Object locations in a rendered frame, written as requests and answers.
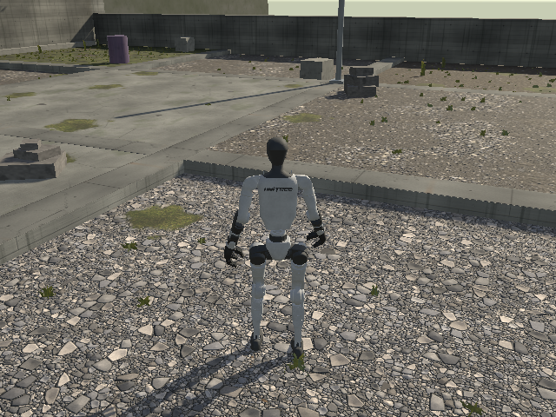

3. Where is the robot right hand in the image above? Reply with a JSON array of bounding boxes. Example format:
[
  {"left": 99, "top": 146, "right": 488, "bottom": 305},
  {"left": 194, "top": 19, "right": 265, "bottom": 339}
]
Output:
[{"left": 307, "top": 231, "right": 327, "bottom": 248}]

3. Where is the robot left shin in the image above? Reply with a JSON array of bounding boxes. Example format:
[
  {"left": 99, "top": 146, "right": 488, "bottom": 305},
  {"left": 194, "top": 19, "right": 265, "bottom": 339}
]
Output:
[{"left": 251, "top": 284, "right": 264, "bottom": 340}]

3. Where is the right robot forearm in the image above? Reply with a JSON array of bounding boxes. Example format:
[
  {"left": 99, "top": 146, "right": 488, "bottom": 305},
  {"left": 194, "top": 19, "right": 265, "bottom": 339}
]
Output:
[{"left": 311, "top": 208, "right": 325, "bottom": 235}]

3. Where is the right robot upper arm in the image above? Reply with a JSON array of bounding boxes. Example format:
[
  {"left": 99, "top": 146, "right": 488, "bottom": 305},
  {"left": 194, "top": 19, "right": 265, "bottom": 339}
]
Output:
[{"left": 295, "top": 175, "right": 320, "bottom": 221}]

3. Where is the left robot forearm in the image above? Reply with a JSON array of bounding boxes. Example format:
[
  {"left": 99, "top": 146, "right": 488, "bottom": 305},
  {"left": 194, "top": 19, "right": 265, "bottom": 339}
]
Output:
[{"left": 226, "top": 210, "right": 244, "bottom": 249}]

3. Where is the left robot upper arm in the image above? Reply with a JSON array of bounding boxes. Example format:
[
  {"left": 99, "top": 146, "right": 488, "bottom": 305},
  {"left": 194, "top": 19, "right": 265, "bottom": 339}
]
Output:
[{"left": 236, "top": 175, "right": 260, "bottom": 224}]

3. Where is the robot left hand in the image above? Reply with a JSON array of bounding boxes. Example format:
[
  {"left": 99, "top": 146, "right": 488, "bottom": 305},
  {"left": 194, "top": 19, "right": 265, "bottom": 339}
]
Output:
[{"left": 224, "top": 246, "right": 244, "bottom": 268}]

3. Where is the left robot thigh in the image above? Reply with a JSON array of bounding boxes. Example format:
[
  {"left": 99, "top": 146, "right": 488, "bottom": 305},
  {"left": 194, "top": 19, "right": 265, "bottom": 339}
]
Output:
[{"left": 249, "top": 242, "right": 267, "bottom": 299}]

